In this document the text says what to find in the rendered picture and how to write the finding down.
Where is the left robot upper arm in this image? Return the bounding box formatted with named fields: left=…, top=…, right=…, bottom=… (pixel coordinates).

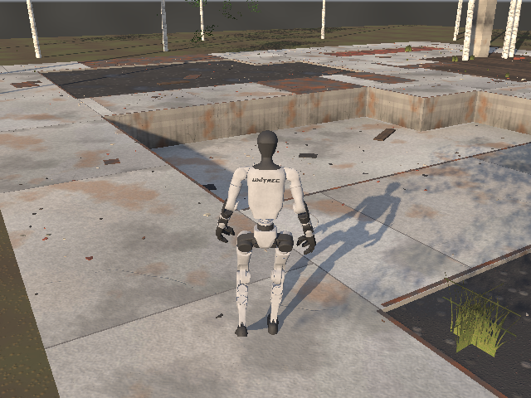
left=225, top=166, right=250, bottom=211

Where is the robot left forearm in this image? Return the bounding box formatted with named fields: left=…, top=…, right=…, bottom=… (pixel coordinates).
left=217, top=199, right=233, bottom=229

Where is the left robot hand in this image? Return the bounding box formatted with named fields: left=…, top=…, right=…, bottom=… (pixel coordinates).
left=216, top=226, right=235, bottom=243

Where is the right robot upper arm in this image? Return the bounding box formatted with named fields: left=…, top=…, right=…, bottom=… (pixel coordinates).
left=284, top=167, right=306, bottom=214

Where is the right robot foot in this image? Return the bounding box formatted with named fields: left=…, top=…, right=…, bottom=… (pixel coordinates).
left=267, top=314, right=279, bottom=335

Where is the robot right forearm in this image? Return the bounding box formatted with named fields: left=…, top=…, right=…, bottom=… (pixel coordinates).
left=298, top=201, right=314, bottom=237

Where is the humanoid robot torso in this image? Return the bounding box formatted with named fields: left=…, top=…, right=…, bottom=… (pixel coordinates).
left=247, top=163, right=286, bottom=249

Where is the right robot hand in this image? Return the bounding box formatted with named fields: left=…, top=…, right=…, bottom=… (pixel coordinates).
left=297, top=235, right=316, bottom=255

